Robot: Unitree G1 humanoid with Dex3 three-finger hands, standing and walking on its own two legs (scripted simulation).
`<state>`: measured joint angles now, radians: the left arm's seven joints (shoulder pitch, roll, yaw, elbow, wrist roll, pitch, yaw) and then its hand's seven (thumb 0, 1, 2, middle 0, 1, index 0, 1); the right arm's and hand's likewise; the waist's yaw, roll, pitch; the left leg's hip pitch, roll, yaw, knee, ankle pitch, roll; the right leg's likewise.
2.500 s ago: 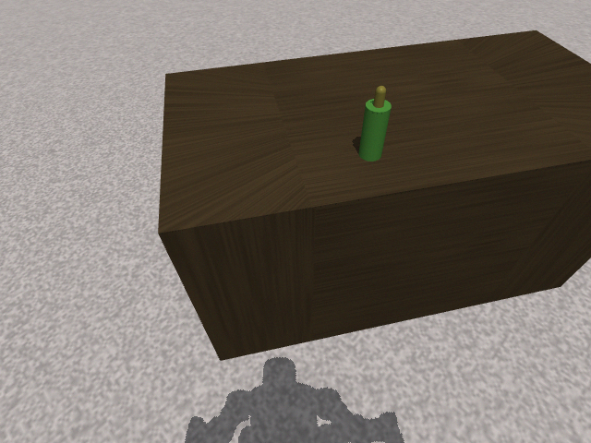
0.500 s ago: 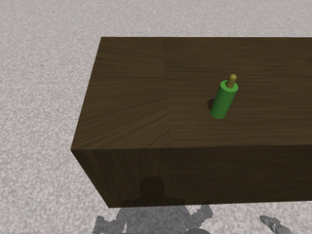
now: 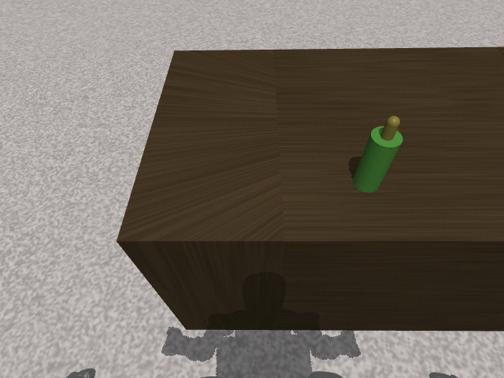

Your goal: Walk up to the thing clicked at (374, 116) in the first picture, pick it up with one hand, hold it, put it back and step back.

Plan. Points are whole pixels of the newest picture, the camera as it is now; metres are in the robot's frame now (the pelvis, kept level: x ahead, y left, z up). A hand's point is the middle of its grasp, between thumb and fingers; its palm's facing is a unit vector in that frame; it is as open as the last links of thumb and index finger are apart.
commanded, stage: walk up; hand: right
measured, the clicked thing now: (378, 153) +0.50 -0.22 +0.04
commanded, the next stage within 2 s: stand in 1.00 s
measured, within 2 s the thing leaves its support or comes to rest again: neither
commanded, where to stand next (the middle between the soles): +0.06 +0.01 m, yaw -2 degrees
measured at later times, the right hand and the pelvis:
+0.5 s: hand out of the picture +0.09 -0.25 -0.12, palm faces -0.02 +0.94 -0.33, open 7.4 cm; pelvis -0.01 +0.00 +0.03, yaw +0 degrees
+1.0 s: hand out of the picture +0.07 -0.25 -0.13, palm faces +0.00 +0.95 -0.32, open 7.4 cm; pelvis +0.00 +0.00 +0.03, yaw +0 degrees
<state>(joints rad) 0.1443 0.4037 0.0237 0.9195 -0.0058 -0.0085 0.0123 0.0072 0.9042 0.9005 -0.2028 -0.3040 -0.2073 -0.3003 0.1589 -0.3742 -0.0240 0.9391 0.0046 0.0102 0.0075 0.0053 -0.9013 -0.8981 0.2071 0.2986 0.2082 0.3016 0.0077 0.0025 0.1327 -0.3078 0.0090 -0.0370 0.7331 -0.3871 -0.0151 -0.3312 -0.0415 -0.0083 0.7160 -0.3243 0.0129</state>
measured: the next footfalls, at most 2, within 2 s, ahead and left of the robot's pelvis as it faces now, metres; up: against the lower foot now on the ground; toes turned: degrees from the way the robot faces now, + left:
none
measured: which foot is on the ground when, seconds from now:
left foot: down 0.00-1.00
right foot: down 0.00-1.00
